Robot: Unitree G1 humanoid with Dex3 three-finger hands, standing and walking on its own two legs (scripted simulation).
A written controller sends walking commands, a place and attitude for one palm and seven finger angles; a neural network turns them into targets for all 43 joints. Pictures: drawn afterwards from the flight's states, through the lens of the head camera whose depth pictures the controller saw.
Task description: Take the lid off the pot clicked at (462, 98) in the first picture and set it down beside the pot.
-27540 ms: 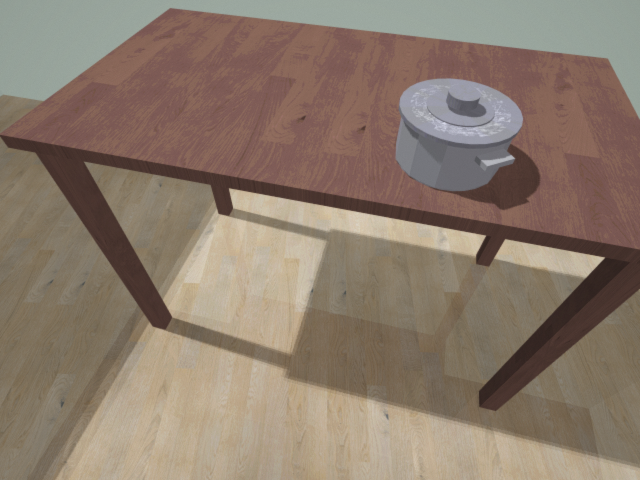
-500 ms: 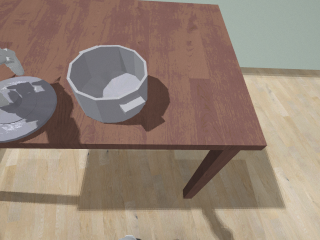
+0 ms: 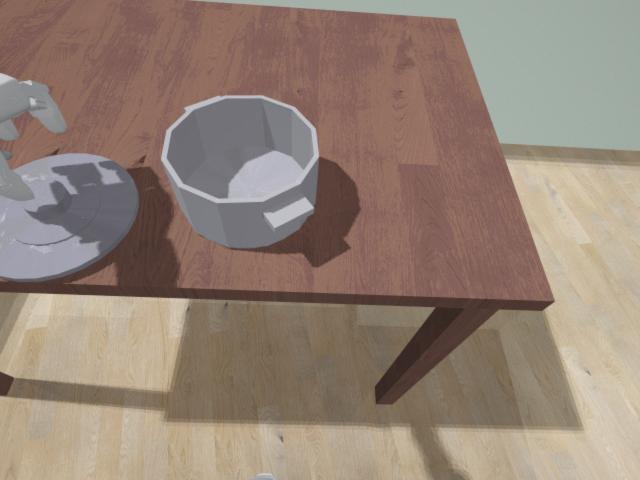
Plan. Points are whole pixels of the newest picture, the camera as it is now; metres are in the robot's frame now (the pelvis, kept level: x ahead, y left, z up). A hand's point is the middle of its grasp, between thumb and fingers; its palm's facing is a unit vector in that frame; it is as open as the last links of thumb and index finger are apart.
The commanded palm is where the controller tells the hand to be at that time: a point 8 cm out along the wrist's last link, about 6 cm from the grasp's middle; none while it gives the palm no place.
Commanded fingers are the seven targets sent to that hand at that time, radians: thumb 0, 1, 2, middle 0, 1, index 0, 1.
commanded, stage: raise the empty hand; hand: left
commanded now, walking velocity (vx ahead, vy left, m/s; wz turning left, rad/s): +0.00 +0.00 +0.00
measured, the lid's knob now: (46, 199) +0.43 +0.34 +0.08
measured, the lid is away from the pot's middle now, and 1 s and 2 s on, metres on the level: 0.24 0.24 0.24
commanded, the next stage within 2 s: draw the hand back to the body in 1.08 s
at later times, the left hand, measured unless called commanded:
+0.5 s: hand out of the picture +0.45 +0.35 +0.19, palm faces -0.32 -0.14 -0.94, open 11.0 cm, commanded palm +0.46 +0.34 +0.27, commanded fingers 0.00 -0.03 0.69 -0.36 -0.83 -0.36 -0.83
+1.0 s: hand out of the picture +0.46 +0.33 +0.25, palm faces -0.23 -0.11 -0.97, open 11.0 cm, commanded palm +0.46 +0.33 +0.32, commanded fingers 0.00 -0.03 0.69 -0.36 -0.83 -0.36 -0.83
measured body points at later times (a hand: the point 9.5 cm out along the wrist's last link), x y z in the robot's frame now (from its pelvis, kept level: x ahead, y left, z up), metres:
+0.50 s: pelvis +0.00 +0.00 +0.01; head +0.08 +0.01 +0.45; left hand +0.47 +0.35 +0.24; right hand +0.05 -0.27 -0.11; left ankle +0.01 +0.07 -0.73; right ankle -0.01 -0.17 -0.73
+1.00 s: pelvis +0.01 -0.02 +0.01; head +0.08 -0.02 +0.46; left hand +0.46 +0.33 +0.31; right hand +0.09 -0.29 -0.12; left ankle +0.01 +0.07 -0.73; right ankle -0.01 -0.17 -0.73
